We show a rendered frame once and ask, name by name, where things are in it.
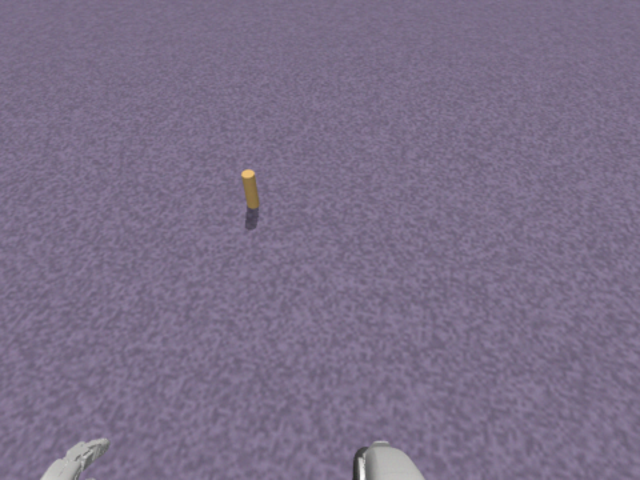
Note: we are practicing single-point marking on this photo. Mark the can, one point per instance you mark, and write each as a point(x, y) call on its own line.
point(249, 182)

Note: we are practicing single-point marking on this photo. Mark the left robot hand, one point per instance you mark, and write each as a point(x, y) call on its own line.
point(77, 459)

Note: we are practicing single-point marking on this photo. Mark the right robot foot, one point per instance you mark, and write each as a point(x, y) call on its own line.
point(357, 455)

